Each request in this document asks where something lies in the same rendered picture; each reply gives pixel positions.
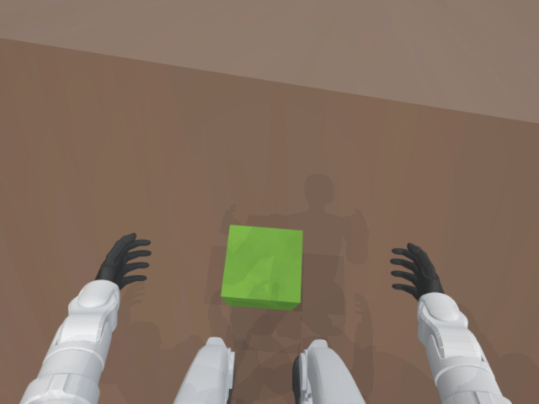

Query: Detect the right robot forearm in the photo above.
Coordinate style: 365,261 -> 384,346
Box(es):
417,292 -> 512,404

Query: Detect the robot right thigh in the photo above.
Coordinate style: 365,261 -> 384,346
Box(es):
299,348 -> 366,404

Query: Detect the right robot hand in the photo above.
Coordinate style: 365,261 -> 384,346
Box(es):
390,243 -> 445,302

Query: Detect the robot thigh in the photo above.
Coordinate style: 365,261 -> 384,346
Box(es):
173,345 -> 235,404
299,348 -> 366,404

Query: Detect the left robot hand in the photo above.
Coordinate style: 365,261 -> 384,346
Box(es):
95,233 -> 152,290

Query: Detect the left robot forearm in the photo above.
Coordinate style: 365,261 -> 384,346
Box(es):
19,279 -> 120,404

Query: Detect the carton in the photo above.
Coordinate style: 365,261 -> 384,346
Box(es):
221,225 -> 303,311

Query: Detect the robot left thigh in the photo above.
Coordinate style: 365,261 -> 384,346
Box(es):
173,345 -> 235,404

